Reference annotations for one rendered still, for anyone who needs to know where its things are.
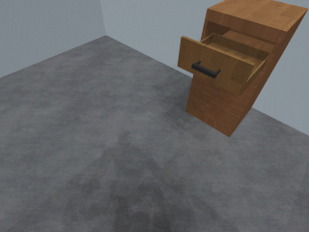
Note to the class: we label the cabinet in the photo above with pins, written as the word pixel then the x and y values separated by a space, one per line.
pixel 265 24

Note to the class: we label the drawer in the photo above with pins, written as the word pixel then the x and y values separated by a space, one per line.
pixel 239 63

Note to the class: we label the handle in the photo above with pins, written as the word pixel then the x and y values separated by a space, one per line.
pixel 204 70

